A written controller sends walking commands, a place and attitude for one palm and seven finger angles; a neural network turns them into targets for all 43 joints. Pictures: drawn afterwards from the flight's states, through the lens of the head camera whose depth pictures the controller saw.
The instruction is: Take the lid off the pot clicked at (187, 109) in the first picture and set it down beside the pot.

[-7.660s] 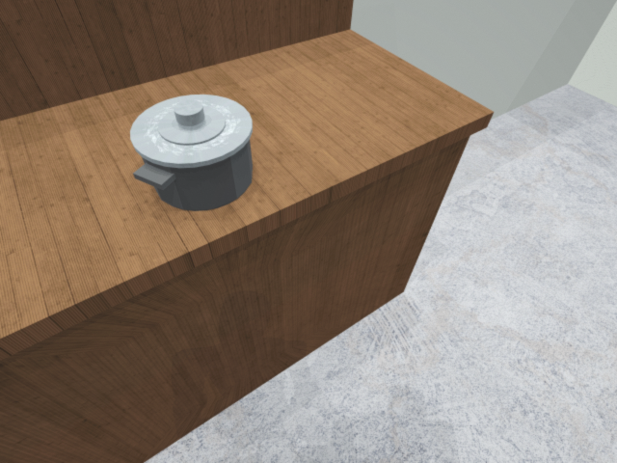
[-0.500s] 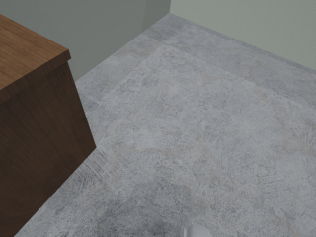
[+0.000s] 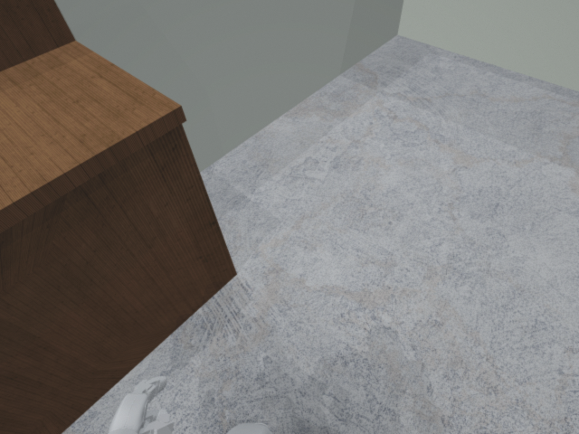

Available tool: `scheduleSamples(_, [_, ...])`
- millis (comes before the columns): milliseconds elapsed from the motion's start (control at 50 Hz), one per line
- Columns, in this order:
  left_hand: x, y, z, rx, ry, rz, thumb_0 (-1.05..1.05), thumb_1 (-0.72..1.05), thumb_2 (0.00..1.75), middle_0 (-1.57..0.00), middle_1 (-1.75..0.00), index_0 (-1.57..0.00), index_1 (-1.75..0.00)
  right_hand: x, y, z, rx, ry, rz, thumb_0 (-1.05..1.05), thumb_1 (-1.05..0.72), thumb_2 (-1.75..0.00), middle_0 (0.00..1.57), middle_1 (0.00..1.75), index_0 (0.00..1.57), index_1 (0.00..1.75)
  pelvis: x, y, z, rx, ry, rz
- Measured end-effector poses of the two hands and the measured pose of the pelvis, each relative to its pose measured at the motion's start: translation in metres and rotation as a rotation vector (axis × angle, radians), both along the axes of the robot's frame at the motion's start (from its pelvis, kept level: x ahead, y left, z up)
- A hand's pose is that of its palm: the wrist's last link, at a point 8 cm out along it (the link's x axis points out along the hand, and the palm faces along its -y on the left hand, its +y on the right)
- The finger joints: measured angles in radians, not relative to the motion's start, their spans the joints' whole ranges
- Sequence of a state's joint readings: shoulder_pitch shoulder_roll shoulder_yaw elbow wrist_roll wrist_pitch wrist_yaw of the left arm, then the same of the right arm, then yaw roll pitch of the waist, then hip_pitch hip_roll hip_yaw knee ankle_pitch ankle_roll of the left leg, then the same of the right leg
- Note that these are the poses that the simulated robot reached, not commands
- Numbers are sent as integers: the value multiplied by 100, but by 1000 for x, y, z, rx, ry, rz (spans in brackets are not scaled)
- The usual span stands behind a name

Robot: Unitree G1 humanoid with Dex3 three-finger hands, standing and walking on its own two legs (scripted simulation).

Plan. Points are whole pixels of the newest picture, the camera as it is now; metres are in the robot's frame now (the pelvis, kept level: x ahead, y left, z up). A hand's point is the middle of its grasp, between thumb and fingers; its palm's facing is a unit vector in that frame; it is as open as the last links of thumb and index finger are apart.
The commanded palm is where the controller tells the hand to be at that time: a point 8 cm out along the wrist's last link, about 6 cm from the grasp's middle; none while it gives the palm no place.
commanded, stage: turn to face it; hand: left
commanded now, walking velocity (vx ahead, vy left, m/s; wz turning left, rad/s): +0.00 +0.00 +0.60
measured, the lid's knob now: out of the picture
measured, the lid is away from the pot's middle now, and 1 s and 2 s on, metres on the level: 0.00 0.00 0.00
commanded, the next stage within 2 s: take the last steps up to it in 1.20 s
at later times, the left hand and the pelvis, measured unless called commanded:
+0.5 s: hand out of the picture -0.06 +0.28 -0.19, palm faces +0.38 -0.89 -0.26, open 7.4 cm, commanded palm none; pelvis +0.00 +0.06 -0.01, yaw +19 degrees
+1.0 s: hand out of the picture +0.04 +0.31 -0.14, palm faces +0.53 -0.80 -0.27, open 7.4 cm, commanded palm none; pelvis +0.02 +0.06 +0.01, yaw +34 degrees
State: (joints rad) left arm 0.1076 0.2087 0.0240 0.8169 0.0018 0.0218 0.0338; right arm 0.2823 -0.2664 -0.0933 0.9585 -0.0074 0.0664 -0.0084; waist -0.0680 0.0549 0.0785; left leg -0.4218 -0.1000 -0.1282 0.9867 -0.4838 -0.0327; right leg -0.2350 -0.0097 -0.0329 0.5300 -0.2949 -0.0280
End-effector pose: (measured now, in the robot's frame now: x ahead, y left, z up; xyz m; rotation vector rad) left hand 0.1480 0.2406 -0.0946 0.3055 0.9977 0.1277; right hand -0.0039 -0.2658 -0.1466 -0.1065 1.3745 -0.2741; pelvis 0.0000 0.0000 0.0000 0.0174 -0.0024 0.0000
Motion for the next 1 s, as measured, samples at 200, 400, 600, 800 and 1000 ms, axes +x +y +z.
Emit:
scheduleSamples(200, [-99, 8, -13, -37, 133, 222, 1, 91, 90, -20, -30, -21, -30, 83, -5, 10, -4, -55, 207, 0, -91, -90, 20, 30, 20, 30, 2, -3, 5, 21, -19, 144])
scheduleSamples(400, [-212, 52, -57, -102, 314, 461, 1, 91, 90, -20, -30, -21, -30, 199, 79, 26, -49, -238, 484, 0, -91, -90, 20, 30, 20, 30, 2, 38, -14, -22, 0, 273])
scheduleSamples(600, [-213, 96, -47, -131, 239, 570, 1, 91, 90, -20, -30, -20, -29, 209, 146, 52, -50, -255, 620, 0, -90, -90, 20, 30, 21, 30, 0, 69, 5, -60, -13, 392])
scheduleSamples(800, [-178, 117, -29, -96, 97, 612, 1, 91, 90, -20, -30, -20, -29, 175, 146, 41, -30, -129, 630, 0, -90, -90, 20, 30, 21, 30, 7, 76, 10, -54, -16, 508])
scheduleSamples(1000, [-146, 105, -11, -50, 36, 638, 1, 91, 90, -20, -30, -20, -29, 154, 106, 22, -30, 17, 634, 0, -90, -90, 20, 30, 21, 30, 23, 55, 8, -32, -1, 600])
